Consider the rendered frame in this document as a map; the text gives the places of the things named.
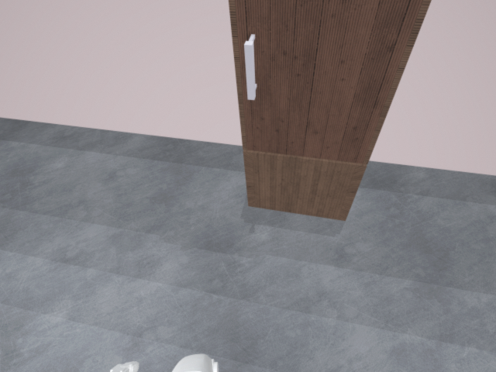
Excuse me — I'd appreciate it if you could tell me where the cupboard door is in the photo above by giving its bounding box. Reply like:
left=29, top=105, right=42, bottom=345
left=235, top=0, right=423, bottom=164

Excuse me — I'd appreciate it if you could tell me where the robot left thigh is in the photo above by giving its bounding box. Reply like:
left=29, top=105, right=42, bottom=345
left=172, top=354, right=219, bottom=372

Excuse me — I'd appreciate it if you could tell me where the handle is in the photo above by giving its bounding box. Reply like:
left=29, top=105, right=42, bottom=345
left=244, top=34, right=257, bottom=100

